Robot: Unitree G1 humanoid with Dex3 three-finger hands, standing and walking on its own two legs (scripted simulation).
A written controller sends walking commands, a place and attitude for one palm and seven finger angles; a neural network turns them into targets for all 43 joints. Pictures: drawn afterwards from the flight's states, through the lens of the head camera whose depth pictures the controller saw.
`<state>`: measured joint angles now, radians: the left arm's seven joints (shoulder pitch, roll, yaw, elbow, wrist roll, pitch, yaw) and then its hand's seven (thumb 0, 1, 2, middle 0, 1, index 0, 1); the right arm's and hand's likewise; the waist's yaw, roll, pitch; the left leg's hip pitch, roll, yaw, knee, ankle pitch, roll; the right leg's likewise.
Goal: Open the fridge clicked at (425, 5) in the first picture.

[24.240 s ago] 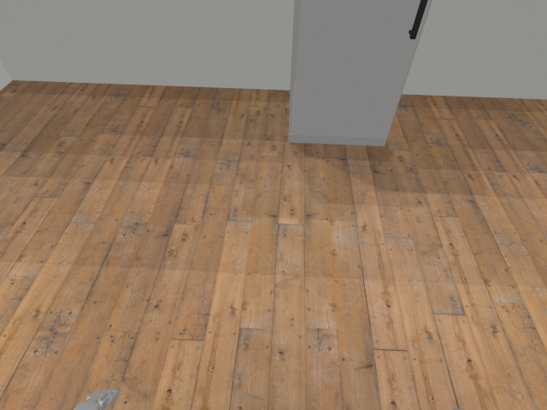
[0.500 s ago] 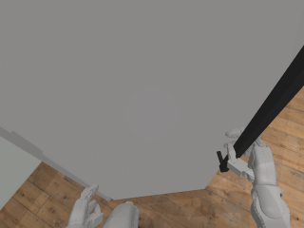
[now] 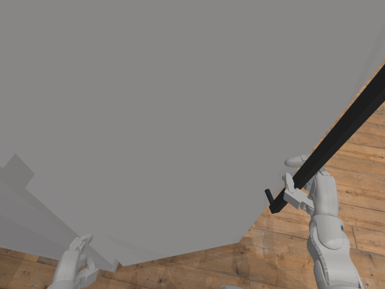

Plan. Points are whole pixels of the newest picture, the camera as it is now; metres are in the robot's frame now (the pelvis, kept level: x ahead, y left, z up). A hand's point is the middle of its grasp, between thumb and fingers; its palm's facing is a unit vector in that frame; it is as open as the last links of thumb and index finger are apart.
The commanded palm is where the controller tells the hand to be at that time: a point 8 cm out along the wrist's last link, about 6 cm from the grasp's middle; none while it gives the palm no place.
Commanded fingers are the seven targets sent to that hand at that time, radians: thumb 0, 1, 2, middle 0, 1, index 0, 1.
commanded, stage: stop walking and hold the door back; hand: right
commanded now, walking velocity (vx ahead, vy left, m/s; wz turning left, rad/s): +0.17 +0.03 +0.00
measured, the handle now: (313, 147) +0.35 -0.20 +0.14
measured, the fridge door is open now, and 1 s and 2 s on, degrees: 68 62 62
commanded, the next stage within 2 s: loosen the grip on the handle in 0.56 s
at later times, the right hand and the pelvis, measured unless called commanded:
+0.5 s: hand (285, 174) +0.34 -0.18 +0.05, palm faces +0.11 +0.97 -0.20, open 5.5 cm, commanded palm +0.31 -0.24 +0.05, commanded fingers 0.00 -0.90 -0.90 0.45 1.40 0.45 1.40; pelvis -0.05 -0.02 -0.01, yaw -2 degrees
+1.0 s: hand (288, 172) +0.35 -0.19 +0.05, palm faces +0.07 +0.98 -0.19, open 11.0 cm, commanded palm +0.32 -0.23 +0.06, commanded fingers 0.00 0.55 -0.20 0.34 1.27 0.34 1.27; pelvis -0.04 -0.04 -0.01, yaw +0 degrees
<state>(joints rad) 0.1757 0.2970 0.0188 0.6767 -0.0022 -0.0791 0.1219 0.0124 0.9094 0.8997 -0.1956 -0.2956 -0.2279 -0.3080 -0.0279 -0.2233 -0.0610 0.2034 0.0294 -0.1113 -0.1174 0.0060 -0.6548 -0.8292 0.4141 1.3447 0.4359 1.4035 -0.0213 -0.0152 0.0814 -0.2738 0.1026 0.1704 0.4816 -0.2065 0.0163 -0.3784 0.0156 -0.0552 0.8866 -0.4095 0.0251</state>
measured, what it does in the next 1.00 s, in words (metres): steps on the spot: right foot, then left foot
